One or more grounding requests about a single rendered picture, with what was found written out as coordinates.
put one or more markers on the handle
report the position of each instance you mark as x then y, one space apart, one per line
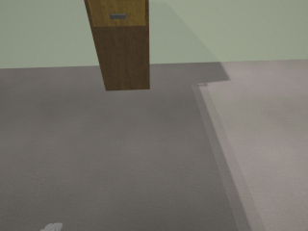
117 15

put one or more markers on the cabinet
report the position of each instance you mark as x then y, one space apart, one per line
123 54

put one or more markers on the drawer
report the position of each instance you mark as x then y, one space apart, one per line
134 10

